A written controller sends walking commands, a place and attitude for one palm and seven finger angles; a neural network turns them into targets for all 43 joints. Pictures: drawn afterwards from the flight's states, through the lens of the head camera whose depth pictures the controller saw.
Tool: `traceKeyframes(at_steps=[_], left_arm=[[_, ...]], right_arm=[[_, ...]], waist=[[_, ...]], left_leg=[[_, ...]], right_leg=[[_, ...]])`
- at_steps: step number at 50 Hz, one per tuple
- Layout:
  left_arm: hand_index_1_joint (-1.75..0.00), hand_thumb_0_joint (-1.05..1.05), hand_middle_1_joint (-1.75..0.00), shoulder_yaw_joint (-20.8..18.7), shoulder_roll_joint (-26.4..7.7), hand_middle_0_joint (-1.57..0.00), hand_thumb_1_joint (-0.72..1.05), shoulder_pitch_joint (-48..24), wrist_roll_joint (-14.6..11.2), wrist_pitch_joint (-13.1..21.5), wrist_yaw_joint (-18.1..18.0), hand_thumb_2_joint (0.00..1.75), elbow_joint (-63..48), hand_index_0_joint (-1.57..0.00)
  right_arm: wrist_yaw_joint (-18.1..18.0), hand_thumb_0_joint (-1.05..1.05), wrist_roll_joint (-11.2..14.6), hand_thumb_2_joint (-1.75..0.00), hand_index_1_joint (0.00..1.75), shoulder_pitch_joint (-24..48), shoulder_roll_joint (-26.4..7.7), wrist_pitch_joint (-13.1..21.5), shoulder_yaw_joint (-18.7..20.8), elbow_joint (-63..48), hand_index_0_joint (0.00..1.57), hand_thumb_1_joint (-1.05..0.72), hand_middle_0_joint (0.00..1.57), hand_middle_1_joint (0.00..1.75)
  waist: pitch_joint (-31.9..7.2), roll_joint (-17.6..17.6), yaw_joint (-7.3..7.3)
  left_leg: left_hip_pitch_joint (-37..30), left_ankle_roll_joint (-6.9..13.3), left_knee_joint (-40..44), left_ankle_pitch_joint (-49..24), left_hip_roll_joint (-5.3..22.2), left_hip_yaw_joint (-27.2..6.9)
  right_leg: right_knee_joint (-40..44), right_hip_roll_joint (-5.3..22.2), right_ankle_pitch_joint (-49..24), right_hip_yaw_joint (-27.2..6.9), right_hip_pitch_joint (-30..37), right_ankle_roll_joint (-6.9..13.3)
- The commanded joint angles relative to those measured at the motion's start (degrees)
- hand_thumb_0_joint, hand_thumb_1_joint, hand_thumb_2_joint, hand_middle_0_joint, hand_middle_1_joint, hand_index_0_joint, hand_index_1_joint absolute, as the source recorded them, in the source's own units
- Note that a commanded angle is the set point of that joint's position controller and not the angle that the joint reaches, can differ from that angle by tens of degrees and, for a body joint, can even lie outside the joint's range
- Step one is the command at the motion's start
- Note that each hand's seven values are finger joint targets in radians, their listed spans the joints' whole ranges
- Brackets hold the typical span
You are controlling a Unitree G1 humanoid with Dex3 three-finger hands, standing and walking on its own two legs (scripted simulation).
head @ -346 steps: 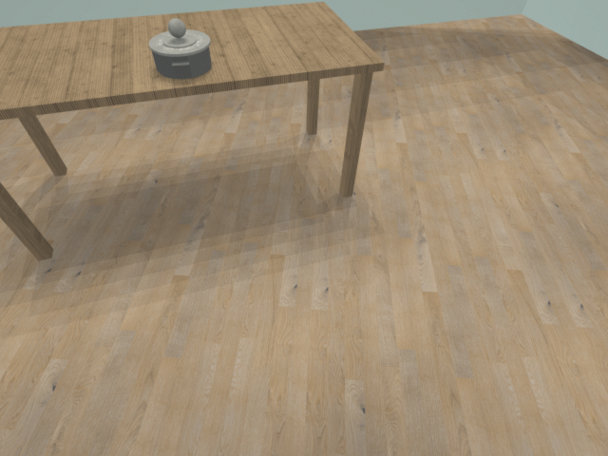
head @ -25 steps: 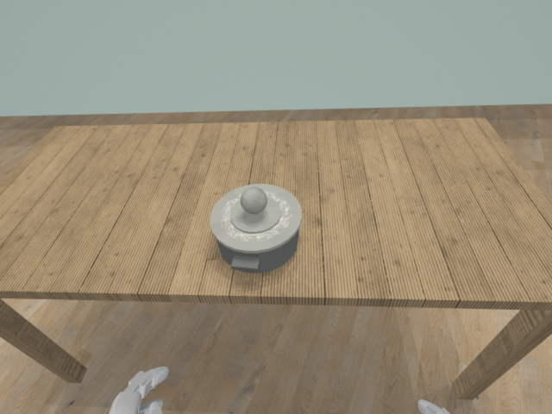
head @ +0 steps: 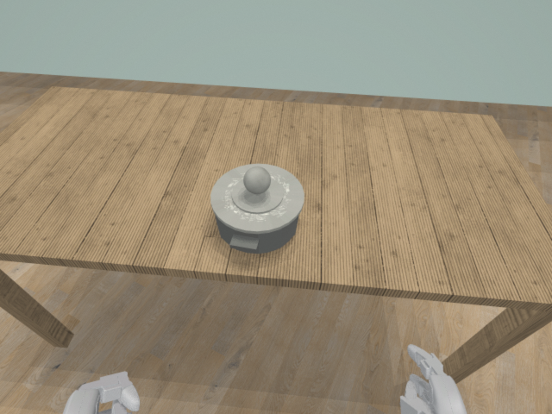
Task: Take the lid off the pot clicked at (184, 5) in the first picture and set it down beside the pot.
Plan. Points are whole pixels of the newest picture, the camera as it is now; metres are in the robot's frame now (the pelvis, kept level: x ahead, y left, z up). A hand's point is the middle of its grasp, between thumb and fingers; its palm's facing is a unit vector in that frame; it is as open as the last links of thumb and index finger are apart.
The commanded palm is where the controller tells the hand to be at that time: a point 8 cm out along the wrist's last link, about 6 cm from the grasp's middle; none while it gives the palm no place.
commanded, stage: raise the hand higher, near the body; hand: left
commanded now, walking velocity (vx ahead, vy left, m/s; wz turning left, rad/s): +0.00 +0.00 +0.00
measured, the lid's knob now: (257, 180) +0.52 +0.09 +0.02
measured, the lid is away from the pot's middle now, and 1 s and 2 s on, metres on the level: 0.00 0.00 0.00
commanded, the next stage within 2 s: reach forward and open the fingers in 0.80 s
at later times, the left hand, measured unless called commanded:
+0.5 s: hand (110, 365) +0.17 +0.24 +0.02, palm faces +0.25 -0.90 -0.37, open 3.1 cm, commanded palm +0.12 +0.27 +0.06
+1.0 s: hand (105, 306) +0.21 +0.23 +0.10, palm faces +0.20 -0.64 -0.74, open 3.0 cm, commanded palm +0.16 +0.26 +0.13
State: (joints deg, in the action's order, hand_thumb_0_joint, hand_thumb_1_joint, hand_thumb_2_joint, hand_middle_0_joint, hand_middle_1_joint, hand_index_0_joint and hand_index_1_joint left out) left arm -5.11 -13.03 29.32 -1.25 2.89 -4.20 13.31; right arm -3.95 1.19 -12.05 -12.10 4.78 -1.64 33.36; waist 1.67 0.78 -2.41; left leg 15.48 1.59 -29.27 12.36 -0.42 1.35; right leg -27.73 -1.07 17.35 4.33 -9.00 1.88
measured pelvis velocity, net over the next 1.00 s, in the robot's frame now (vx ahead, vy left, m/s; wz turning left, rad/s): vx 0.02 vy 0.00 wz -0.02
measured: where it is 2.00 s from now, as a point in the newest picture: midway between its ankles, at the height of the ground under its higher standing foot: outside the picture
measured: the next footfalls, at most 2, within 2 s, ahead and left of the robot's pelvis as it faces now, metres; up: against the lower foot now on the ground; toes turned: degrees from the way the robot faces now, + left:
none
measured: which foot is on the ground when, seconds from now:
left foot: down 0.00-1.00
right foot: down 0.00-1.00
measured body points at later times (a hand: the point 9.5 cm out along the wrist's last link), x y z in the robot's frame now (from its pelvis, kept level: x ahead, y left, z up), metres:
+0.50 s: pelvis +0.03 +0.01 +0.00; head +0.02 +0.00 +0.45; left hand +0.15 +0.28 +0.04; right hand +0.23 -0.21 -0.07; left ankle +0.04 +0.10 -0.74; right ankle -0.02 -0.10 -0.74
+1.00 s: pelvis +0.02 +0.00 +0.00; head +0.02 -0.03 +0.45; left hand +0.19 +0.26 +0.14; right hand +0.22 -0.22 -0.08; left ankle +0.04 +0.10 -0.74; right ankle -0.02 -0.10 -0.74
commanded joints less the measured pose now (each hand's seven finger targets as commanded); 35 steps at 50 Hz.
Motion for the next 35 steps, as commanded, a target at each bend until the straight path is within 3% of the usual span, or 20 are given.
traceKeyframes(at_steps=[1, 4, 5, 8, 9, 13, 14, 18, 19, 23, 26, 29, 35], left_arm=[[-1.5, 0.0, -1.5, -5.5, -8.7, -1.3, 0.9, 2.5, -0.1, 2.6, -1.2, 0.9, -12.8, -1.3], [-1.5, 0.0, -1.5, -5.2, -8.2, -1.3, 0.9, 5.2, 0.1, 2.2, -1.3, 0.9, -15.3, -1.3], [-1.5, 0.0, -1.5, -3.3, -6.6, -1.3, 0.9, 5.5, 0.1, 2.2, -1.1, 0.9, -17.3, -1.3], [-1.5, 0.0, -1.5, -4.7, -8.0, -1.3, 0.9, 7.8, 0.1, 1.9, -1.4, 0.9, -20.2, -1.3], [-1.5, 0.0, -1.5, -5.6, -8.8, -1.3, 0.9, 8.1, 0.2, 1.9, -1.5, 0.9, -20.3, -1.3], [-1.5, 0.0, -1.5, -5.4, -8.8, -1.3, 0.9, 8.8, 0.0, 2.4, -1.6, 0.9, -26.8, -1.3], [-1.5, 0.0, -1.5, -6.5, -9.9, -1.3, 0.9, 8.7, 0.1, 2.4, -1.7, 0.9, -27.2, -1.3], [-1.5, 0.0, -1.5, -6.3, -9.0, -1.3, 0.9, 9.2, -0.2, 2.4, -1.6, 0.9, -29.1, -1.3], [-1.5, 0.0, -1.5, -7.6, -10.3, -1.3, 0.9, 9.0, -0.2, 2.6, -1.7, 0.9, -30.6, -1.3], [-1.5, 0.0, -1.5, -6.9, -10.0, -1.3, 0.9, 8.3, -0.3, 3.1, -1.6, 0.9, -36.9, -1.3], [-1.5, 0.0, -1.5, -6.9, -9.5, -1.3, 0.9, 9.3, -0.2, 2.8, -1.6, 0.9, -37.1, -1.3], [-1.5, 0.0, -1.5, -9.7, -11.0, -1.3, 0.9, 10.2, -0.5, 2.6, -1.6, 0.9, -36.3, -1.3], [-1.5, 0.0, -1.5, -10.0, -12.2, -1.3, 0.9, 4.6, -0.9, 4.1, -1.7, 0.9, -45.0, -1.3]], right_arm=[[-1.0, 0.0, -0.2, -0.9, 0.3, 6.3, -6.7, 3.7, 2.9, -8.3, 0.2, -0.9, 0.2, 0.3], [-0.8, 0.0, -0.1, -0.9, 0.3, 6.9, -6.7, 3.9, 3.1, -8.0, 0.2, -0.9, 0.2, 0.3], [-0.8, 0.0, -0.1, -0.9, 0.3, 6.9, -6.6, 4.2, 3.0, -8.4, 0.2, -0.9, 0.2, 0.3], [-0.7, 0.0, -0.1, -0.9, 0.3, 7.2, -6.5, 4.4, 3.3, -7.8, 0.2, -0.9, 0.2, 0.3], [-0.7, 0.0, 0.0, -0.9, 0.3, 7.6, -6.4, 4.2, 3.3, -7.6, 0.2, -0.9, 0.2, 0.3], [-0.7, 0.0, -0.1, -0.9, 0.3, 7.4, -6.0, 4.6, 3.2, -8.2, 0.2, -0.9, 0.2, 0.3], [-0.8, 0.0, -0.1, -0.9, 0.3, 7.6, -5.9, 4.5, 3.2, -7.9, 0.2, -0.9, 0.2, 0.3], [-0.8, 0.0, -0.2, -0.9, 0.3, 7.5, -5.8, 4.1, 3.2, -8.2, 0.2, -0.9, 0.2, 0.3], [-0.8, 0.0, -0.1, -0.9, 0.3, 7.5, -5.9, 3.9, 3.4, -8.3, 0.2, -0.9, 0.2, 0.3], [-0.5, 0.0, -0.4, -0.9, 0.3, 7.3, -5.6, 4.1, 2.8, -9.3, 0.2, -0.9, 0.2, 0.3], [-0.3, 0.0, -0.5, -0.9, 0.3, 7.3, -5.5, 3.9, 2.9, -9.2, 0.2, -0.9, 0.2, 0.3], [-0.1, 0.0, -0.5, -0.9, 0.3, 7.8, -5.6, 2.7, 3.2, -9.1, 0.2, -0.9, 0.2, 0.3], [-0.1, 0.0, -0.7, -0.9, 0.3, 8.2, -5.3, 2.8, 2.4, -10.3, 0.2, -0.9, 0.2, 0.3]], waist=[[-6.5, 2.4, 0.05], [-5.8, 0.0, -0.25], [-5.7, 0.4, 0.02], [-4.8, -1.3, -0.4], [-3.1, -1.3, -0.38], [-4.6, 1.6, -0.45], [-3.5, 0.7, -0.44], [-3.3, 0.2, -0.29], [-3.7, 0.3, -0.47], [-5.1, 4.1, -0.57], [-4.3, 2.5, -0.47], [-3.4, -0.2, -0.93], [-5.1, 3.1, -0.62]], left_leg=[[-8.0, 0.5, 3.8, -5.9, 0.6, -1.4], [-8.3, 0.6, 3.9, -7.7, 1.1, -1.7], [-8.7, 0.6, 4.2, -8.1, 1.1, -1.8], [-9.0, 0.8, 4.5, -9.4, 1.3, -2.1], [-8.8, 0.8, 4.6, -9.1, 1.4, -2.1], [-11.0, 0.7, 5.4, -10.3, 1.4, -2.0], [-10.7, 0.7, 5.3, -10.4, 1.5, -2.1], [-11.7, 0.7, 5.6, -11.5, 1.5, -1.8], [-11.9, 0.6, 5.6, -12.2, 1.6, -1.9], [-13.9, 0.4, 6.2, -14.4, 1.7, -2.2], [-14.0, 0.4, 6.2, -16.1, 2.0, -2.3], [-13.1, 0.4, 6.1, -16.7, 2.0, -2.1], [-15.0, 0.4, 6.1, -15.6, 1.8, -2.2]], right_leg=[[6.0, 2.0, -8.5, -2.4, -5.1, -0.4], [6.1, 1.9, -9.6, -2.0, -4.8, -0.6], [5.9, 2.0, -9.9, -1.8, -4.7, -0.7], [6.3, 2.0, -10.6, -1.6, -4.6, -0.8], [7.1, 2.0, -10.4, -1.6, -5.0, -0.7], [7.1, 2.2, -10.7, -1.7, -3.9, -0.8], [7.6, 2.0, -10.8, -1.6, -3.8, -0.7], [7.9, 2.0, -12.2, -1.6, -3.5, -0.9], [8.1, 2.0, -12.9, -1.7, -2.9, -0.8], [8.0, 2.1, -13.6, -1.6, -2.0, -0.8], [8.0, 1.9, -14.8, -1.2, -1.9, -0.9], [8.4, 1.7, -16.7, -1.2, -1.1, -0.9], [9.0, 2.0, -16.1, -1.8, -0.8, -1.0]])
